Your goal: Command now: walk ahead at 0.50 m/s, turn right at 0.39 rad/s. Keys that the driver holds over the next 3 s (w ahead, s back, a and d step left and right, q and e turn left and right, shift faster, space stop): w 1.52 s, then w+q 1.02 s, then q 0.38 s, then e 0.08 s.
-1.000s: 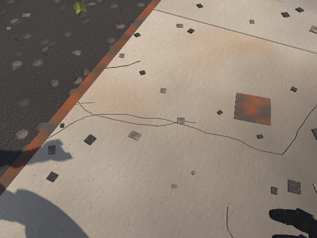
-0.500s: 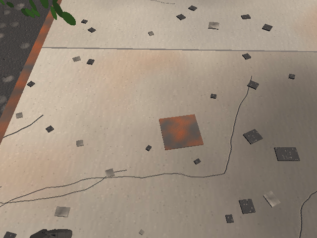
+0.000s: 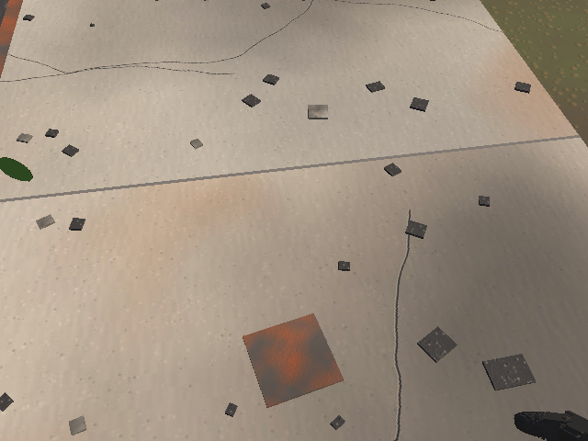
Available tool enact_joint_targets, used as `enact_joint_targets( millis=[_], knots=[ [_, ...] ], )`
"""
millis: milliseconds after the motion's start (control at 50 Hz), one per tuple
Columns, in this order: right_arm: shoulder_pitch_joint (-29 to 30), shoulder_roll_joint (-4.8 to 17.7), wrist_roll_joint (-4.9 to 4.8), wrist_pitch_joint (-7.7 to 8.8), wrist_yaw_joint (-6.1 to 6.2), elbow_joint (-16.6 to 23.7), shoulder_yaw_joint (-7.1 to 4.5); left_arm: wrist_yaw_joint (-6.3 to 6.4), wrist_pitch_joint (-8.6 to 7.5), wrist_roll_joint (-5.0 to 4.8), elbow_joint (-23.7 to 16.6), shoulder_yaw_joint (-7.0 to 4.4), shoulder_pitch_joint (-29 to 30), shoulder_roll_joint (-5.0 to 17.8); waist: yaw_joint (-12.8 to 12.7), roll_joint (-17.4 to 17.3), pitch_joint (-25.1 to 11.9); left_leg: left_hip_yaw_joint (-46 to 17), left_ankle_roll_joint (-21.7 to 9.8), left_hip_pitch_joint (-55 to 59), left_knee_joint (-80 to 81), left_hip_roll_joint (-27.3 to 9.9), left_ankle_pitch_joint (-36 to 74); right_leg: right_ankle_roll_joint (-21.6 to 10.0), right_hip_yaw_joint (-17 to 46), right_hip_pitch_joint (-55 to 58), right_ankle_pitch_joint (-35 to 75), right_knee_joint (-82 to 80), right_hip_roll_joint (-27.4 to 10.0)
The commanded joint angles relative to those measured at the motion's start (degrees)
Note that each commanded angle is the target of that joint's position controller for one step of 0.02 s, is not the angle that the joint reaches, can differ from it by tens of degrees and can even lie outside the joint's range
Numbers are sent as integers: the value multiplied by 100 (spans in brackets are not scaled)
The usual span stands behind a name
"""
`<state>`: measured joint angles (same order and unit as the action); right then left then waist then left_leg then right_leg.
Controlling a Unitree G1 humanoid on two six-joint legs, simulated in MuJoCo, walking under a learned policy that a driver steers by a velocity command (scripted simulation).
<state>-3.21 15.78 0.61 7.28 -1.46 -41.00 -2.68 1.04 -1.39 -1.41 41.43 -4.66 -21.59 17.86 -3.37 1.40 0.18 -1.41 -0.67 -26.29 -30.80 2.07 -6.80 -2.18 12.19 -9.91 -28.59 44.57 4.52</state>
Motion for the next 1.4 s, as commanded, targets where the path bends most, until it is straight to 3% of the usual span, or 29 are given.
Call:
enact_joint_targets(
  millis=[20, 60, 120, 240, 320, 380, 420, 440, 460, 480, 500, 520, 540, 580, 640, 740, 860, 920, 960, 980, 1000, 1020, 1040, 1060, 1100, 1140, 1200, 1300, 1400],
  knots=[
    [-1650, 977, -106, -28, -6, -117, -345, -6, -152, -90, -445, -30, -265, 630, 785, -1197, -931, -4023, -1301, 3878, 1533, -2310, -2865, 106, -81, -3525, -89, 2918, -299],
    [-1137, 684, -28, -108, 11, -76, -230, -11, -162, 55, -623, -39, 549, 635, 693, -611, -115, -2618, -1093, 2613, 1632, -1836, -1656, 94, -400, -3401, 613, 2609, -634],
    [-1015, 516, -8, -88, 38, -173, -152, -87, -169, 51, -620, 0, 522, 339, 415, -818, -20, -1742, -1096, 1909, 1940, -1469, -485, 95, -596, -2827, 1006, 1879, -927],
    [-1283, 950, -135, -128, 89, -424, -241, -162, -255, 103, -845, 175, 1402, 17, 629, -587, 101, -751, -1151, 1837, 2246, -1359, 623, 245, -982, -2634, 2363, -127, -994],
    [-1705, 1053, -202, -217, 85, -647, -237, -241, -298, 31, -992, 179, 2028, 57, 854, -584, 213, -530, -1026, 2032, 2134, -1412, 716, 237, -1155, -2251, 2896, -1003, -802],
    [-1834, 1140, -231, -311, 100, -782, -257, -302, -324, 19, -1100, 141, 2213, 170, 780, -644, 284, -593, -906, 2471, 1873, -1641, 1028, 36, -1171, -2136, 2510, -1375, -718],
    [-1712, 1221, -246, -373, 129, -803, -272, -296, -335, 60, -950, 32, 1640, 365, 348, -637, -29, -372, -736, 2527, 1140, -1536, 2287, -176, -1372, -1160, 2404, -1726, -504],
    [-1737, 1100, -224, -382, 139, -798, -222, -253, -320, 94, -707, -104, 873, 609, -7, -518, -540, -121, -591, 2255, 192, -1264, 2824, -343, -1420, 8, 2457, -1780, -443],
    [-1682, 805, -75, -354, 149, -631, -89, -185, -288, 155, -529, -229, -179, 1023, -431, 54, -1382, 141, -355, 1168, -1520, -963, 1569, -719, -323, 1687, 2648, -1574, -1448],
    [-2306, 177, -58, -228, 119, -509, 109, -192, -251, 162, -437, -303, -410, 1493, -95, 1625, -2016, 200, -4, -978, -3453, 5, -2148, -1627, 2293, 3278, 1625, -2185, -2701],
    [-2001, 770, -170, -133, 81, -585, -26, -206, -243, 102, -434, -171, -458, 933, -317, 1064, -1907, -445, -45, -1662, -4146, -230, -2600, -1605, 2801, 3136, 796, -2602, -2643],
    [-1496, 1005, -283, -78, 50, -418, -103, -206, -265, 94, -454, -86, -67, 753, -256, 794, -1073, -359, -112, -2000, -4222, -497, -2114, -1390, 2005, 2468, 988, -2708, -2442],
    [-1221, 934, -251, -68, 66, -379, -89, -212, -273, 120, -479, -43, 272, 638, -109, 407, -672, -235, -103, -1844, -4000, -722, -1618, -1277, 1382, 1756, 1529, -2820, -2182],
    [-1200, 810, -128, -139, 70, -391, -110, -243, -310, 194, -488, 27, 693, 407, 245, 348, -279, -260, -16, -1291, -3468, -970, -1103, -1186, 677, 717, 2454, -3156, -1851],
    [-1237, 516, -103, -297, 84, -413, -52, -242, -412, 130, -351, -8, 752, 464, 450, 316, -135, -186, 135, -1037, -2946, -1006, -774, -1269, 147, 166, 2987, -3535, -1757],
    [-257, 360, -69, -284, 33, -165, 27, -154, -400, 112, -64, -70, 456, 680, 204, 163, 192, -80, 209, -1022, -1131, -882, 813, -1063, -592, 42, 3052, -3753, -1508],
    [644, 455, -142, -208, -112, 155, 41, -104, -291, 21, 380, -120, -116, 846, -55, 171, 383, -42, 1, -891, -17, -648, 1021, -884, -647, 805, 2954, -3477, -1809],
    [416, 623, -129, -176, -152, 144, -23, -63, -194, 17, 500, -152, -93, 927, 159, 299, 203, 104, -225, -421, 212, -484, 379, -719, -631, 1267, 3892, -2951, -1926],
    [-922, 1026, -99, -174, -82, -247, -246, -29, -130, 57, 492, -83, -17, 796, 813, 215, -662, 296, -529, 1566, 304, -306, 407, -439, -1024, 884, 5060, -1322, -1463],
    [-1928, 1473, -51, -202, -20, -423, -364, 0, -133, 208, 335, 59, -122, 489, 1106, -554, -1569, -1016, -907, 3273, 117, -1432, 659, -213, -1313, -281, 3358, 560, -1065],
    [-2075, 1736, -70, -237, -57, -524, -414, -66, -257, 136, 294, 221, -834, -126, 683, -2052, -2123, -3708, -1788, 4845, 896, -2416, -852, 122, -1061, -2489, -341, 2269, -55],
    [-1953, 1159, -171, -233, -65, -452, -266, -92, -363, 23, 358, 91, -393, 525, 949, -1302, -1761, -3828, -1601, 4623, 1297, -2276, -1692, 64, -435, -3127, -496, 2829, -355],
    [-1581, 966, -151, -223, -44, -393, -203, -117, -427, -94, 195, 20, 157, 743, 902, -1010, -994, -3001, -1364, 3927, 1405, -2107, -1525, -13, -574, -3427, 46, 2804, -627],
    [-1216, 888, -95, -218, -39, -328, -177, -85, -446, -61, 149, 36, 430, 676, 737, -549, -600, -2441, -1256, 3182, 1517, -1903, -927, -3, -737, -3241, 568, 2561, -906],
    [-872, 637, 19, -190, -43, -291, -106, -71, -382, 57, 157, 7, 454, 552, 423, -617, -281, -1756, -1219, 2210, 1809, -1599, 15, 57, -734, -2701, 1116, 2092, -1192],
    [-870, 631, -18, -137, -45, -350, -115, -67, -276, 70, 212, 38, 316, 344, 290, -640, -251, -1394, -1310, 1855, 2075, -1513, 408, 146, -793, -2444, 1251, 1812, -1250],
    [-1025, 826, -47, -120, 28, -490, -173, -47, -215, 123, 56, 67, 803, 256, 339, -480, 27, -986, -1372, 1745, 2351, -1488, 776, 311, -847, -2815, 1902, 1062, -1309],
    [-1410, 954, -115, -191, 115, -700, -192, -142, -303, 103, -131, 152, 1728, 73, 651, -441, 233, -320, -1099, 1859, 2431, -1208, 840, 328, -1088, -2575, 3319, -659, -1087],
    [-1857, 1041, -170, -329, 143, -985, -229, -293, -369, 40, -386, 166, 2420, 150, 823, -471, 421, -392, -1037, 2675, 2107, -1577, 920, 158, -1095, -2669, 3104, -1390, -926]
  ],
)
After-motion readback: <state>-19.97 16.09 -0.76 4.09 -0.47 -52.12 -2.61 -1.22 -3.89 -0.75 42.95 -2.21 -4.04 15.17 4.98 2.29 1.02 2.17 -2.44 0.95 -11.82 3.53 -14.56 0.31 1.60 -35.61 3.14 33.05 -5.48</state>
